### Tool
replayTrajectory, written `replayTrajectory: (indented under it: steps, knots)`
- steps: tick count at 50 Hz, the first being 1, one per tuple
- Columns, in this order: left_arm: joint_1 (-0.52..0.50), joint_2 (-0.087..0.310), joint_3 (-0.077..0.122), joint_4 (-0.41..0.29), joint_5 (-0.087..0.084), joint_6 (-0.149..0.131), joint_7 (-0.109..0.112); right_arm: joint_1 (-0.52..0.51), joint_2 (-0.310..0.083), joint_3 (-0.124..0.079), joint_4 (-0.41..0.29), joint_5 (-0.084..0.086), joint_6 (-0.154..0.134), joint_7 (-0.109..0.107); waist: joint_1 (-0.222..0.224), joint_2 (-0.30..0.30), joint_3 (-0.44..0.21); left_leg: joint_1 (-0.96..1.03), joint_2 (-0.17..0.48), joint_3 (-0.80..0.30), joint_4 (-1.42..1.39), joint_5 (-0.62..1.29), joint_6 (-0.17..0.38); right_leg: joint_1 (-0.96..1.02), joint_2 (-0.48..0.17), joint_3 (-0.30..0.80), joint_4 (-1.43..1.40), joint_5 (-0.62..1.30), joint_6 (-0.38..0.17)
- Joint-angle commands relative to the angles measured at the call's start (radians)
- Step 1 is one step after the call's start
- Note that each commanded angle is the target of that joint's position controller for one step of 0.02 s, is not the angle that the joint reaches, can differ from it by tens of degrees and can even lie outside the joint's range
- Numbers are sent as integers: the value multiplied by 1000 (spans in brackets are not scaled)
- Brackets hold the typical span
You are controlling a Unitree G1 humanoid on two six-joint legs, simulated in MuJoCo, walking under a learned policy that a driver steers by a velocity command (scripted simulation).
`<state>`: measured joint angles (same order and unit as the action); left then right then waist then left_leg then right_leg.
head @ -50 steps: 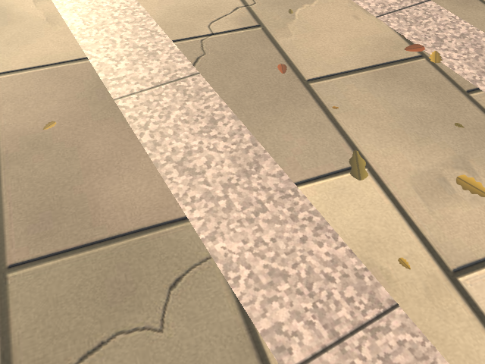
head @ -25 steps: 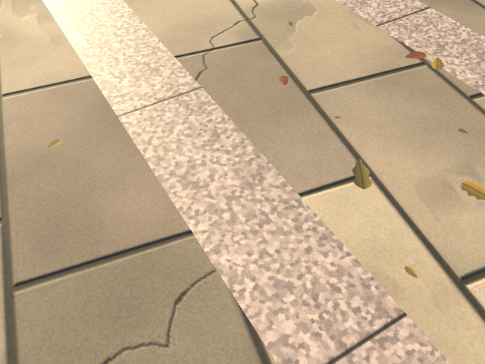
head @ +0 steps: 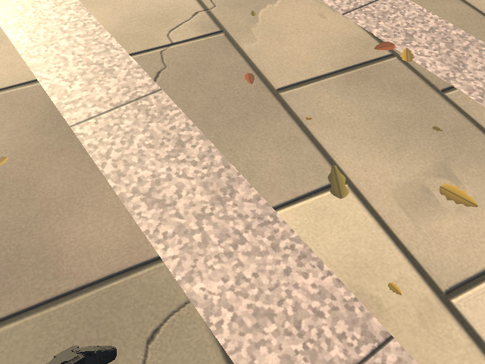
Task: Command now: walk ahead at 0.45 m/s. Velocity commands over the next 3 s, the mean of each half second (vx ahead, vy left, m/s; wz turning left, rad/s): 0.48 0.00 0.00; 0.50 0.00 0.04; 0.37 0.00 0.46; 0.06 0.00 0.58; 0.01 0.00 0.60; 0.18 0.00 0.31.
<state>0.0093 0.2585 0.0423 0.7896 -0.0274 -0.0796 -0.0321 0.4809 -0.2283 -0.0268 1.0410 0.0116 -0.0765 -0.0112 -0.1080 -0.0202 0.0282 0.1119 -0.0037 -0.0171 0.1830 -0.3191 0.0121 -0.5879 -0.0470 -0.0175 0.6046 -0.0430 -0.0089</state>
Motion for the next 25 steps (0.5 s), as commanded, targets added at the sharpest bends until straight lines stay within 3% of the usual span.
replayTrajectory:
  steps: [1,3,4,5,6,7,8,9,10,11,12,13,15,18,21,25]
  knots:
    - [-117,78,12,-95,-3,-15,-7,-9,-190,-42,-35,11,-8,-7,55,137,106,-119,257,-104,-58,388,144,69,16,-1,-68,36,-31]
    - [-22,123,34,-74,2,-16,-4,-30,-207,-50,-43,7,1,-6,124,145,23,-77,252,-65,91,724,116,222,55,-28,-72,-10,-70]
    - [128,156,56,-27,1,-13,3,-37,-198,-47,-49,1,9,-6,198,137,-70,-109,214,-30,267,854,94,411,83,-48,-74,-23,-99]
    - [310,197,75,20,1,-8,12,-43,-181,-38,-67,-11,14,-6,275,102,-187,-278,172,-10,516,728,64,690,-3,48,-51,-61,-141]
    - [435,300,96,52,22,-2,13,82,-42,2,-88,-13,0,3,235,-171,-375,-641,4,27,941,216,-4,1051,-283,528,-138,-323,-305]
    - [426,223,70,61,16,-1,7,59,-69,-3,-75,7,-28,9,236,-220,-403,-758,-36,-109,1109,-230,11,1011,-342,813,-343,-491,-328]
    - [319,169,50,51,10,-8,5,-57,-165,-31,-118,37,-45,14,214,-168,-196,-856,27,-105,1170,-176,35,849,-306,680,-369,-510,-268]
    - [232,140,40,35,13,-13,4,-128,-175,-34,-138,41,-53,11,182,-91,-101,-839,80,-78,1137,-80,48,690,-270,538,-387,-402,-240]
    - [174,108,30,31,23,-18,-2,-160,-167,-40,-140,23,-49,3,150,-26,-38,-792,116,-62,1077,-8,48,551,-220,416,-414,-268,-215]
    - [142,96,26,30,34,-25,-4,-127,-143,-43,-136,13,-38,-1,106,-68,-36,-722,148,-71,1028,41,44,468,-191,339,-435,-193,-208]
    - [131,84,24,36,35,-28,-7,-107,-120,-40,-130,8,-25,0,87,-73,-32,-674,159,-71,1001,55,37,414,-170,300,-461,-164,-211]
    - [139,82,23,46,30,-32,-7,-101,-103,-40,-130,7,-14,0,77,-69,-26,-660,163,-62,975,60,30,380,-161,262,-479,-134,-218]
    - [168,107,27,68,29,-39,1,-156,-105,-42,-157,1,-1,-4,73,-47,8,-710,171,-51,901,116,10,351,-159,216,-513,-94,-233]
    - [231,136,32,95,28,-35,21,-284,-109,-43,-206,-12,-4,-1,104,-17,39,-797,171,-45,707,285,-15,388,-153,173,-529,-36,-231]
    - [284,152,32,114,19,-28,34,-405,-87,-31,-241,-7,-17,12,144,-15,50,-744,129,-1,499,434,-17,399,-122,102,-531,-1,-200]
    - [377,164,35,159,7,-11,38,-520,-88,-21,-287,5,-23,34,182,-8,69,-752,102,0,374,439,-7,530,-164,96,-489,13,-192]
